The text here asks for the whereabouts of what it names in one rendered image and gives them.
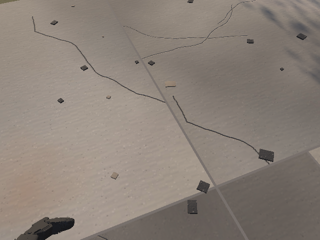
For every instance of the left robot hand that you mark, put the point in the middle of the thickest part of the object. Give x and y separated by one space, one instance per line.
46 227

